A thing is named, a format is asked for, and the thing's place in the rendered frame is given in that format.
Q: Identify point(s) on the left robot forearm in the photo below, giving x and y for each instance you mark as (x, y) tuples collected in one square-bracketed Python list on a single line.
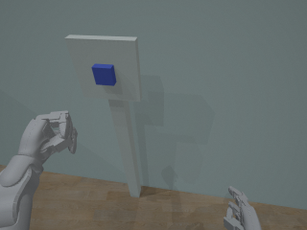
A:
[(18, 183)]

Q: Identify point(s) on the button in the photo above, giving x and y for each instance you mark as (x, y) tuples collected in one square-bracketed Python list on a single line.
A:
[(104, 74)]

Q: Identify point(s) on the panel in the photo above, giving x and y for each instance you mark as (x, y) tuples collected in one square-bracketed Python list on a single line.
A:
[(122, 52)]

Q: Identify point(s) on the robot left hand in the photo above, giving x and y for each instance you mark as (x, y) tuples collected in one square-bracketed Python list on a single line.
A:
[(40, 141)]

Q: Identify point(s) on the robot right hand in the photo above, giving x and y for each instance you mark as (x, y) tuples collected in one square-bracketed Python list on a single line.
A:
[(245, 217)]

